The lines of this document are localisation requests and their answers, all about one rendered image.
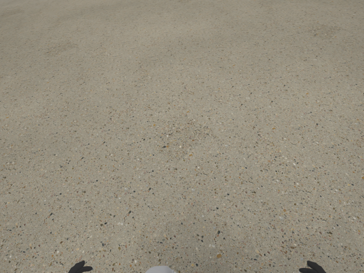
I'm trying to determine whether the robot left hand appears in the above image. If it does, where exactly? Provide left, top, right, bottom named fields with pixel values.
left=68, top=261, right=92, bottom=273

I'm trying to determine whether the robot right hand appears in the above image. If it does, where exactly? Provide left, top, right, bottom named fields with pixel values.
left=299, top=260, right=326, bottom=273

